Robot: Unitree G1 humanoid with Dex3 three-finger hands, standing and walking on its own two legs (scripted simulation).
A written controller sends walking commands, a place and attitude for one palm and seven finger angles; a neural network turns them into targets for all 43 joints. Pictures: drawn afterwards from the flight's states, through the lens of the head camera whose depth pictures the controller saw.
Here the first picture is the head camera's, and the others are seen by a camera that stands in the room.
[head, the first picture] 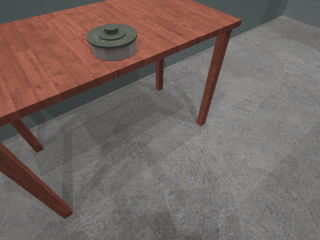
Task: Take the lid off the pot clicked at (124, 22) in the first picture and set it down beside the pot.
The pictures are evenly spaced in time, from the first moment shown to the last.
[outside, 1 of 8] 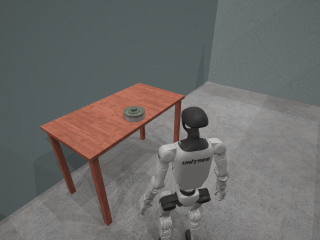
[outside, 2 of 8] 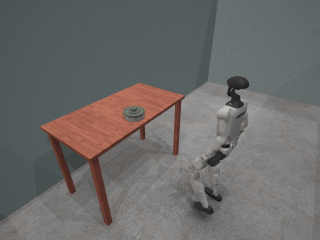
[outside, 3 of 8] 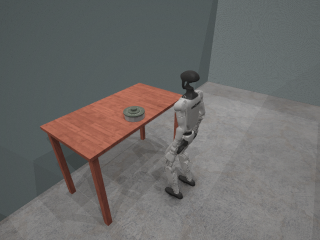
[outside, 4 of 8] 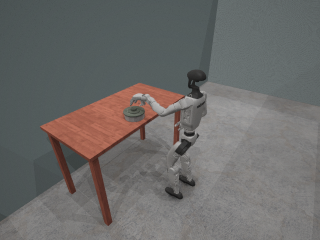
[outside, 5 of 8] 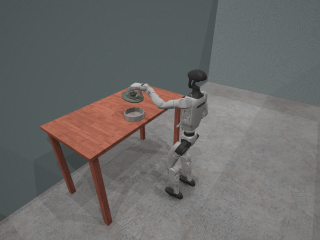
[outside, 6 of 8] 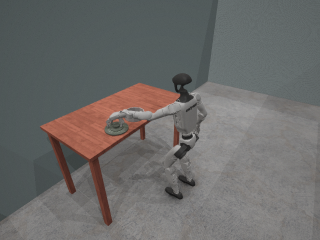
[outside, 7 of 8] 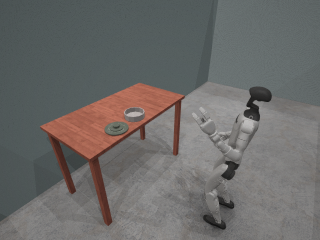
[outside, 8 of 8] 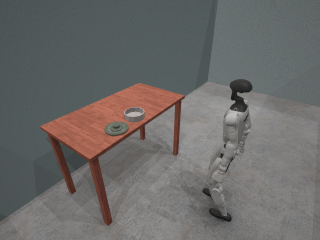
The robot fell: no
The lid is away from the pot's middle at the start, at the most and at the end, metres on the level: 0.00 0.24 0.23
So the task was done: yes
